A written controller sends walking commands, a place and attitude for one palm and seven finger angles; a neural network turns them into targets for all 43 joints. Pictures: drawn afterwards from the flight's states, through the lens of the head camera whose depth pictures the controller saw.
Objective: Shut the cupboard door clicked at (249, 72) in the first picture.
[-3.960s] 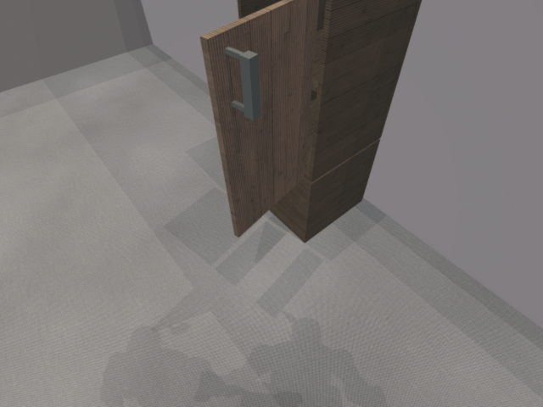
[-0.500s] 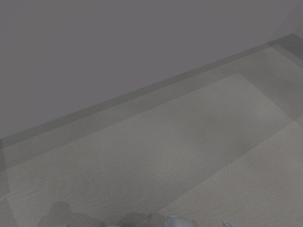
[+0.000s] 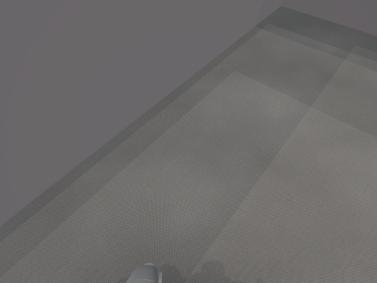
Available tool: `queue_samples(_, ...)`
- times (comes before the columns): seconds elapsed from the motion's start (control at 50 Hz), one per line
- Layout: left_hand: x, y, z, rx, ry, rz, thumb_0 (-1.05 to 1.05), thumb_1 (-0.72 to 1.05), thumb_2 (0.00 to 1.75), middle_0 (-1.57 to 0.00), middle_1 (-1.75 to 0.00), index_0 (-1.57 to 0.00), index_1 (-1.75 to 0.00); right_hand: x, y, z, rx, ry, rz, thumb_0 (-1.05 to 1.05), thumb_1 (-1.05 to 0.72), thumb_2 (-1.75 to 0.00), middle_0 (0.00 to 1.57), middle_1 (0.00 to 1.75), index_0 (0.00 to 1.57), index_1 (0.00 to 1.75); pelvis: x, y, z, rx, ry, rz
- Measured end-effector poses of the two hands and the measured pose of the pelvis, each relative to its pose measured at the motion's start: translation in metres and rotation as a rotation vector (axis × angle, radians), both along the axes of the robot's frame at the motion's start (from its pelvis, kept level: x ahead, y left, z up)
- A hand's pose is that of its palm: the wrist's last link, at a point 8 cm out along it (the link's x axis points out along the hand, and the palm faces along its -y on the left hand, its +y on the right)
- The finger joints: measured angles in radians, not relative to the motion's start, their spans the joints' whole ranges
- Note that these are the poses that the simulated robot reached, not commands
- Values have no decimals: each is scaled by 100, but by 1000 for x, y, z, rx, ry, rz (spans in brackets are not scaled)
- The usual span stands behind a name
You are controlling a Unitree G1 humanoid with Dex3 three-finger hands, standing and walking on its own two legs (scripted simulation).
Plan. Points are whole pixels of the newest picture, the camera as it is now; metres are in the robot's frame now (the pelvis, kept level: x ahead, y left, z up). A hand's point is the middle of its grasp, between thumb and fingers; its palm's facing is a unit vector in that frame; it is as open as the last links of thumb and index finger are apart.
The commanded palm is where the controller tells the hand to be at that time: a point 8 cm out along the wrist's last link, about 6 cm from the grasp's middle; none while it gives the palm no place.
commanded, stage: walk around to get in front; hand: left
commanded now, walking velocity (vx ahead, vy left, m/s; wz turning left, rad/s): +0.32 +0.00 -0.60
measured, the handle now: out of the picture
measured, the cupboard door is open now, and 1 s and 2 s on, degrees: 100 100 100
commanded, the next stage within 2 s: walk to a spot facing it in 1.08 s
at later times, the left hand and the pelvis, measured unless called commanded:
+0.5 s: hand (155, 186) +0.38 +0.13 -0.16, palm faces -0.38 -0.90 -0.20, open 7.4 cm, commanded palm none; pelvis +0.19 -0.01 -0.01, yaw -19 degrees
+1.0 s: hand (179, 169) +0.45 +0.06 -0.18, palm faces -0.35 -0.91 -0.21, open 7.3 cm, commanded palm none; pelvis +0.40 -0.12 -0.01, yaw -27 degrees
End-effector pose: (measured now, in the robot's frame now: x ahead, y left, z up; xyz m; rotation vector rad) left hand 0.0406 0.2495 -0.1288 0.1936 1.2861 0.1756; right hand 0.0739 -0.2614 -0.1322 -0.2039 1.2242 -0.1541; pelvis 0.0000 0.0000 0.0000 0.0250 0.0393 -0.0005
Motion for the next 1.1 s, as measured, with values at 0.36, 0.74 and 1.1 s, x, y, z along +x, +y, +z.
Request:
queue_samples(0.36,211,8,-13,-71,-36,-248,1,91,90,-20,-30,-20,-30,20,52,10,-14,45,-238,0,-91,-90,20,30,20,29,127,25,1,-46,3,-249)
queue_samples(0.74,426,-162,-8,-57,-125,-503,0,91,90,-20,-30,-20,-30,88,-30,-16,91,194,-513,1,-91,-90,20,30,20,29,277,-85,-7,-12,-12,-405)
queue_samples(1.1,444,-142,-35,-25,279,-338,0,91,90,-20,-30,-20,-30,424,-130,0,-16,-249,-356,0,-91,-90,20,30,20,29,465,-129,-22,-40,-22,-496)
